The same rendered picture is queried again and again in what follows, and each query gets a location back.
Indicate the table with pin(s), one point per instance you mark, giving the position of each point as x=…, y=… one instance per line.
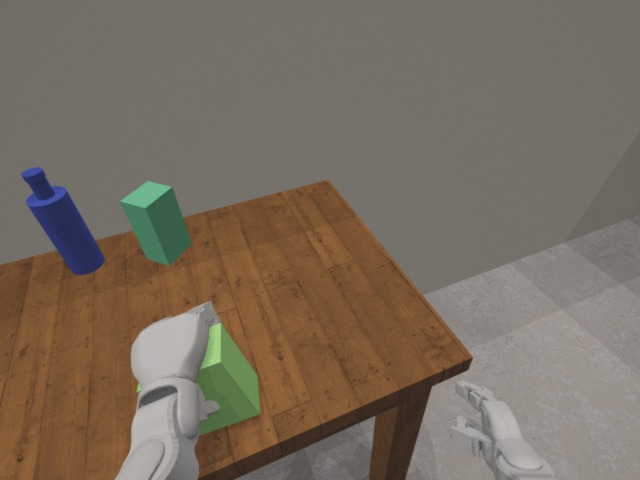
x=334, y=329

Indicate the sponge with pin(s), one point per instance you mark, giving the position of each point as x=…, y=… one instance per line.
x=227, y=378

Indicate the robot right hand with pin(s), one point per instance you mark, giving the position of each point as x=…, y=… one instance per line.
x=498, y=422

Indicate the robot left hand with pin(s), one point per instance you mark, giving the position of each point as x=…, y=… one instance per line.
x=176, y=347

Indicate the right robot forearm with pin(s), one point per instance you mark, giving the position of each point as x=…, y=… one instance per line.
x=515, y=459

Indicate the left robot forearm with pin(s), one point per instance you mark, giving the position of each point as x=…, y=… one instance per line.
x=164, y=432

